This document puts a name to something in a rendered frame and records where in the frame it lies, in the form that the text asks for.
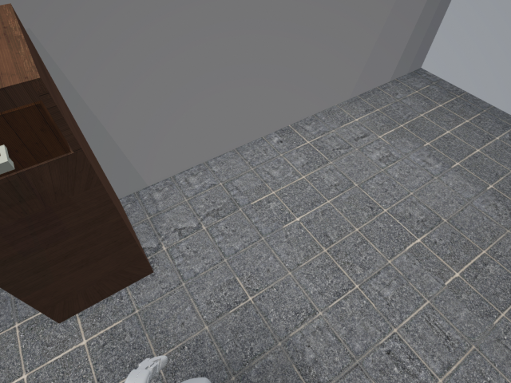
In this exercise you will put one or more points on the cabinet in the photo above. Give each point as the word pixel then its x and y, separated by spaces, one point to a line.
pixel 66 242

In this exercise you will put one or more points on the drawer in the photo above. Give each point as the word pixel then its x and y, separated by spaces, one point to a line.
pixel 31 136

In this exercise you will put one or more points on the robot left hand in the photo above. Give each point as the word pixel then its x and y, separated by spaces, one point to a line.
pixel 147 369

